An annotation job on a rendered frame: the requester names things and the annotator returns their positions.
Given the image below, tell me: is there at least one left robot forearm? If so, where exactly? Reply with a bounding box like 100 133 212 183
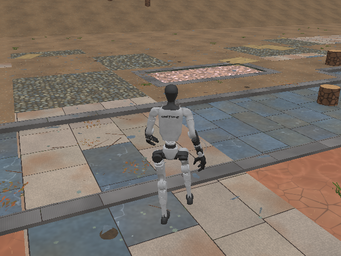
145 127 152 140

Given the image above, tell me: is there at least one robot right hand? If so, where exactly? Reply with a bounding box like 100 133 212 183
193 155 206 172

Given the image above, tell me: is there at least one right robot forearm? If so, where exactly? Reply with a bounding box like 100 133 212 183
191 130 204 157

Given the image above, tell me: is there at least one robot right upper arm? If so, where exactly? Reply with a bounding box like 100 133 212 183
182 108 196 138

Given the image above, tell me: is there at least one robot left hand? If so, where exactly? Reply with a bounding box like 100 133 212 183
146 136 159 146

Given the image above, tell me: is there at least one robot left thigh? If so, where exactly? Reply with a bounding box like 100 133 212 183
152 149 167 190

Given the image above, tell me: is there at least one robot left upper arm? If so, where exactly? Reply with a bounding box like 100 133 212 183
145 107 160 135

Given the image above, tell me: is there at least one robot torso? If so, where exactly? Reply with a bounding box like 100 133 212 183
158 106 183 160

